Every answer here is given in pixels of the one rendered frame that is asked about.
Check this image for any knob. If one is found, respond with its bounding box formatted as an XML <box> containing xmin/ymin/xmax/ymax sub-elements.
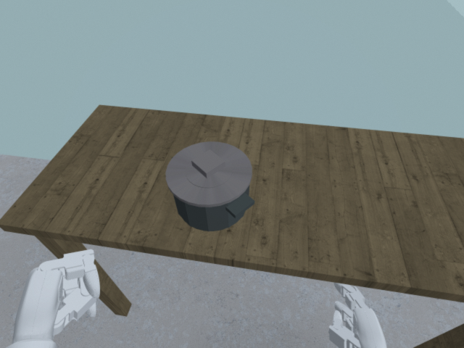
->
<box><xmin>191</xmin><ymin>150</ymin><xmax>225</xmax><ymax>178</ymax></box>

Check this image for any pot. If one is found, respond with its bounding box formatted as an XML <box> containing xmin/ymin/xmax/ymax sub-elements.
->
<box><xmin>173</xmin><ymin>186</ymin><xmax>254</xmax><ymax>231</ymax></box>

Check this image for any lid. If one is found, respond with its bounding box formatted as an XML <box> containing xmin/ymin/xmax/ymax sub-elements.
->
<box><xmin>165</xmin><ymin>141</ymin><xmax>252</xmax><ymax>207</ymax></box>

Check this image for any robot left hand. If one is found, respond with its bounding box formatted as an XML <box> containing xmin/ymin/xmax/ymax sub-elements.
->
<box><xmin>12</xmin><ymin>249</ymin><xmax>100</xmax><ymax>344</ymax></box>

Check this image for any table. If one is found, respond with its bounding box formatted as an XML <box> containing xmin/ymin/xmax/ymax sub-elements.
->
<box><xmin>0</xmin><ymin>105</ymin><xmax>464</xmax><ymax>348</ymax></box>

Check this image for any robot right hand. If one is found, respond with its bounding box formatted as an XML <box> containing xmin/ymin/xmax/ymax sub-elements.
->
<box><xmin>329</xmin><ymin>283</ymin><xmax>387</xmax><ymax>348</ymax></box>

